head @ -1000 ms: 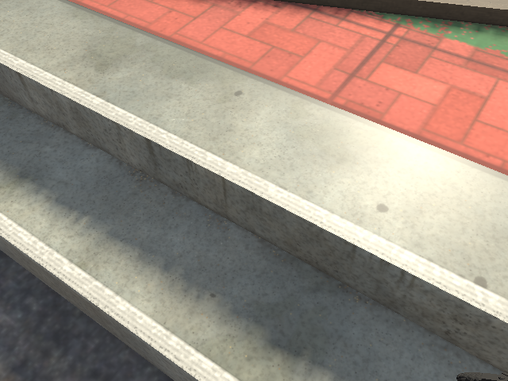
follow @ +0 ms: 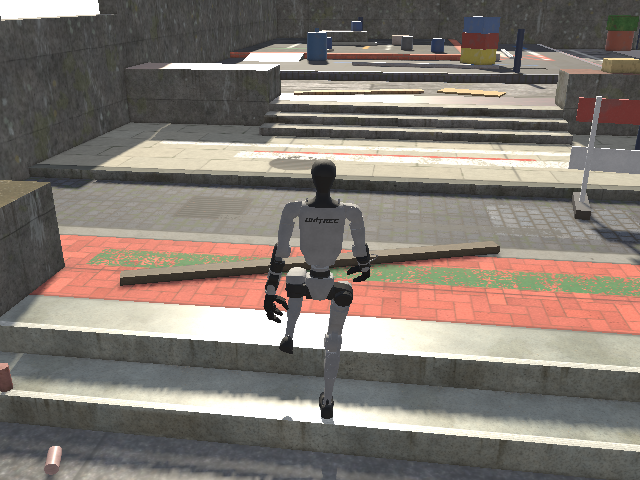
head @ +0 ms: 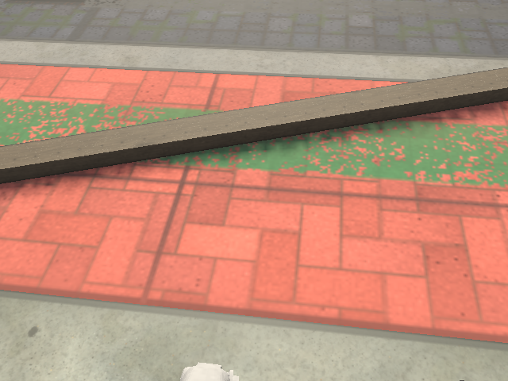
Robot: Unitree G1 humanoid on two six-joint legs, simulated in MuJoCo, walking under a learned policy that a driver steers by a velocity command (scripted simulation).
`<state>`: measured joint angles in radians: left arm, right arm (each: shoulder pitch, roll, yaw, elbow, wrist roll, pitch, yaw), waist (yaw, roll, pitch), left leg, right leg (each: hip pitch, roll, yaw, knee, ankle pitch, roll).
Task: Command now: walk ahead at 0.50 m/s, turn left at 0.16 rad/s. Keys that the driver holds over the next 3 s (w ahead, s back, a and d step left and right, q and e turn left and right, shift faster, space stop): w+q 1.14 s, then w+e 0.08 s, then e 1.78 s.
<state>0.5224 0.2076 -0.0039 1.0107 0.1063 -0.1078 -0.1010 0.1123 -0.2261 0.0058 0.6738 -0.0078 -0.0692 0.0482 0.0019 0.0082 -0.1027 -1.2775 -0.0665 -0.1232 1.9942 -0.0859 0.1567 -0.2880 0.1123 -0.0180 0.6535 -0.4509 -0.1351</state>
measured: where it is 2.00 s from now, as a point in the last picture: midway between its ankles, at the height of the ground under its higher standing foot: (178, 211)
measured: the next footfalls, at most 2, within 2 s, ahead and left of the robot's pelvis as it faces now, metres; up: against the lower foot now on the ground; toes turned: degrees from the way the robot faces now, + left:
left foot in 0.24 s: +0.36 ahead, +0.09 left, +0.18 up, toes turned +4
right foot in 0.68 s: +0.67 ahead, -0.09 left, +0.18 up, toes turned +19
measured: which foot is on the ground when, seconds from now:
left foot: up 0.00-0.22, down 0.24-0.68, up 0.70-1.00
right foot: down 0.00-0.26, up 0.28-0.66, down 0.68-1.00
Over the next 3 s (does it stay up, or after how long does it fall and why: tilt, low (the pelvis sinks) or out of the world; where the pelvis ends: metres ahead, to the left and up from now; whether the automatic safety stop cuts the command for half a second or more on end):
stays up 0.90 0.21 0.19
